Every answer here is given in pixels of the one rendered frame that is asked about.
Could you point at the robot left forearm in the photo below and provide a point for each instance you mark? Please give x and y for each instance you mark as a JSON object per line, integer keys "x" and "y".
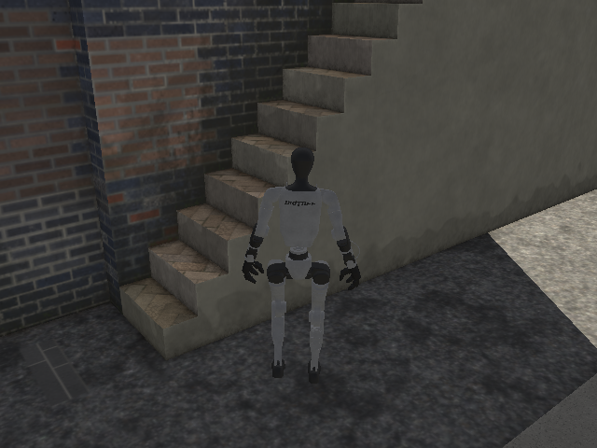
{"x": 253, "y": 247}

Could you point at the robot head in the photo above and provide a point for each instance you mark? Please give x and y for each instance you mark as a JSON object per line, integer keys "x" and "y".
{"x": 302, "y": 160}

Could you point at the robot right forearm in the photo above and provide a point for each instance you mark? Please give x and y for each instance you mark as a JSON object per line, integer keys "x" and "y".
{"x": 346, "y": 251}

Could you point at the robot right upper arm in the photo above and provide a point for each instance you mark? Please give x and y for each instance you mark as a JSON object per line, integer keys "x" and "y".
{"x": 330, "y": 198}

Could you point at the left robot hand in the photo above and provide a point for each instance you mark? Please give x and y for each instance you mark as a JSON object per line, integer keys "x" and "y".
{"x": 247, "y": 267}

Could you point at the robot left upper arm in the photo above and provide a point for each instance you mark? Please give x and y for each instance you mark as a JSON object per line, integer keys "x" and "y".
{"x": 271, "y": 195}

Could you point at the robot left thigh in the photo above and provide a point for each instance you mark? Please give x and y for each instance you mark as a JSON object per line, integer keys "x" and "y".
{"x": 276, "y": 276}

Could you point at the right robot hand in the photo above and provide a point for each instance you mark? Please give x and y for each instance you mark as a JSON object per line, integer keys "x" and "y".
{"x": 355, "y": 275}

